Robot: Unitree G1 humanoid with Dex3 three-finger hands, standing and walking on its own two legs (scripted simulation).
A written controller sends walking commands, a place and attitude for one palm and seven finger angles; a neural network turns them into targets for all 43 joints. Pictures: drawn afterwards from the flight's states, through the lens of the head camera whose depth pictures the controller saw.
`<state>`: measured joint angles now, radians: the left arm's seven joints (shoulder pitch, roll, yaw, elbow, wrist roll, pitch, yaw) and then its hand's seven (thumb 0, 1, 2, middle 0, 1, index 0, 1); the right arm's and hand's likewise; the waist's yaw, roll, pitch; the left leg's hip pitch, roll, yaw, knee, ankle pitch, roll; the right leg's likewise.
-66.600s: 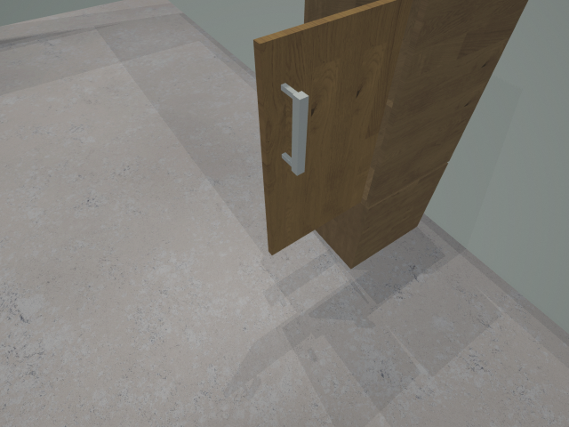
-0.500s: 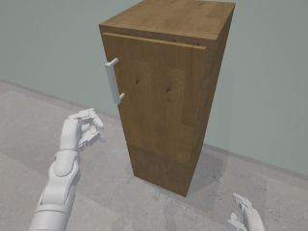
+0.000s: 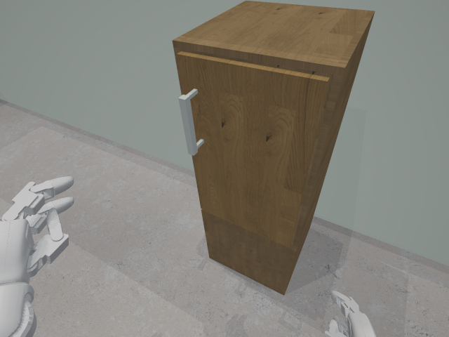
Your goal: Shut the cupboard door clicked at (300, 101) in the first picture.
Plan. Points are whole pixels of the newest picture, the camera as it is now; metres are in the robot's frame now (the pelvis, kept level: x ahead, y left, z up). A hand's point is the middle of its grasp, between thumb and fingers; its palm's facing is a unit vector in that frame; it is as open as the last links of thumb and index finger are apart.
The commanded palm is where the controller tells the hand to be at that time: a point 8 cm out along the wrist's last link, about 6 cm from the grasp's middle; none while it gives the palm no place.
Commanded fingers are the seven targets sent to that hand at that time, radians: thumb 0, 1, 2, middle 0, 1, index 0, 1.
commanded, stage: draw the hand back to the body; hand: left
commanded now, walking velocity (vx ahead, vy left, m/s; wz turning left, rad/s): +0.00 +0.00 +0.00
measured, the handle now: (193, 123) +0.60 +0.16 +0.08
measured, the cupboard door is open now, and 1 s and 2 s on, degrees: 0 0 0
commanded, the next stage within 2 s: step back with the hand held close in 0.42 s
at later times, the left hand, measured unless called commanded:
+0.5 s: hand (62, 236) +0.20 +0.25 +0.16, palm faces +0.46 -0.79 -0.40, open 7.4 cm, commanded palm +0.15 +0.29 +0.17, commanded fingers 0.00 0.90 0.90 -0.20 -0.30 -0.20 -0.30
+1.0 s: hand (23, 254) +0.17 +0.28 +0.17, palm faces +0.39 -0.77 -0.51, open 7.4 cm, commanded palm +0.11 +0.32 +0.17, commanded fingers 0.00 0.90 0.90 -0.20 -0.30 -0.20 -0.30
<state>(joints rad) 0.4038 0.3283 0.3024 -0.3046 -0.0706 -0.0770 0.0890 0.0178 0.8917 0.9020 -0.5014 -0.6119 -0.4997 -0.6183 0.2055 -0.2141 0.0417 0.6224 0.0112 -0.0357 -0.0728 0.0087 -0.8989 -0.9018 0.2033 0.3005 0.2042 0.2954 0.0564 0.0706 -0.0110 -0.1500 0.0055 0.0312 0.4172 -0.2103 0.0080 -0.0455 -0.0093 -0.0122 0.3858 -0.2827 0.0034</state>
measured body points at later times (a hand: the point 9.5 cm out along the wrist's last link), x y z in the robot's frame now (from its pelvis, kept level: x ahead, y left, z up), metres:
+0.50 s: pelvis +0.01 -0.01 +0.00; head -0.02 -0.04 +0.45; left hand +0.17 +0.29 +0.18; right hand +0.21 -0.23 -0.08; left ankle +0.01 +0.11 -0.74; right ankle -0.04 -0.12 -0.74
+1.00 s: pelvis -0.04 +0.02 -0.01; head -0.04 +0.01 +0.44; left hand +0.14 +0.32 +0.19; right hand +0.14 -0.23 -0.08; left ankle +0.01 +0.11 -0.74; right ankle -0.04 -0.12 -0.74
